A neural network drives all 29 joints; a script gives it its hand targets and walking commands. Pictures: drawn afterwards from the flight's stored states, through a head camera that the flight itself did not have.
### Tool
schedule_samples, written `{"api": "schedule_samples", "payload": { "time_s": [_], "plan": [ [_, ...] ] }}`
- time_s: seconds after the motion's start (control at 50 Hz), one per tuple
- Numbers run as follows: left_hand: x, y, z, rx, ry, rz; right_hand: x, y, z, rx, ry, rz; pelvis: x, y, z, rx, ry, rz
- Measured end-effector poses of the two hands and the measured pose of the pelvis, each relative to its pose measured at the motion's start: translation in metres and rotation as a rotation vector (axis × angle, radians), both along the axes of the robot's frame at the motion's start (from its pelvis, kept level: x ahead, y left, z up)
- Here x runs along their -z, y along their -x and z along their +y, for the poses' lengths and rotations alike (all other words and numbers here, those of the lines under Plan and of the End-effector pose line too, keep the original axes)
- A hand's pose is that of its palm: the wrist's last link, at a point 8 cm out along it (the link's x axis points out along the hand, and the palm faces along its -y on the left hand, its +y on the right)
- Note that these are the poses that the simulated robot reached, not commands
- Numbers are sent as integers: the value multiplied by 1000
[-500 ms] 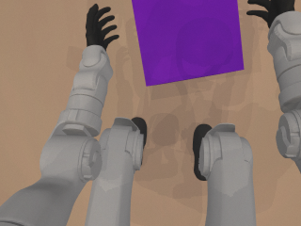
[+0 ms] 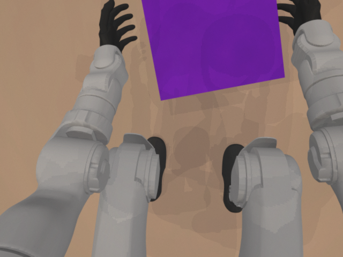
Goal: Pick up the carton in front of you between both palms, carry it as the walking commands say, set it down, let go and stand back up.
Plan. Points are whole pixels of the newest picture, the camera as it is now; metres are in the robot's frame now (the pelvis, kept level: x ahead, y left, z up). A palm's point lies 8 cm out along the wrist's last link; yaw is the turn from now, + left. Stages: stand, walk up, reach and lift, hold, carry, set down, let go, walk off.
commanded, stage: reach and lift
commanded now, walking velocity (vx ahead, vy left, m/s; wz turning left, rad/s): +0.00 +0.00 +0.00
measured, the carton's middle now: (208, 45) +0.50 -0.05 -0.25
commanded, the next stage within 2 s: none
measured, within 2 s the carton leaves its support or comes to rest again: leaves its support in 0.48 s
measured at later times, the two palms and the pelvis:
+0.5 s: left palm (123, 36) +0.51 +0.12 -0.16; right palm (290, 17) +0.52 -0.19 -0.17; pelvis +0.00 +0.00 +0.00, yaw +0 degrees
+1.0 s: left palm (72, 23) +0.48 +0.10 +0.03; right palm out of the picture +0.48 -0.20 +0.02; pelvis +0.00 +0.01 +0.09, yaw -4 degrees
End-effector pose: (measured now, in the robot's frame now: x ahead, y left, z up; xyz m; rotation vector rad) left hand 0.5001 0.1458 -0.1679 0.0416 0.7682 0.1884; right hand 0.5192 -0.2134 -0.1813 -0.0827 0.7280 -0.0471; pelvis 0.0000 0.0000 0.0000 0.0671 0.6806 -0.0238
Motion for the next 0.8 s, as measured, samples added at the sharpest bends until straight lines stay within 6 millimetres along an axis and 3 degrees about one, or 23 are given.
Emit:
{"api": "schedule_samples", "payload": {
  "time_s": [0.12,0.24,0.44,0.54,0.64,0.8],
  "plan": [
    [-2,2,-5,16,7,-4,-3,-1,11,-14,-10,7,-4,4,0,-1,0,3],
    [-3,-7,-29,33,29,-13,-4,-4,26,-32,-13,9,-7,7,1,-3,6,0],
    [-6,-12,-30,-24,29,4,-8,-7,27,-28,6,49,2,5,2,-1,8,-13],
    [-17,-13,-30,-42,39,-25,-14,-3,28,-19,1,33,5,2,1,3,11,-11],
    [-44,-4,-34,-53,63,-90,-43,5,26,-7,-24,-27,0,2,3,17,17,-18],
    [-120,14,-41,-54,96,-125,-128,26,18,56,-47,-57,-35,4,6,44,18,-11]
  ]
}}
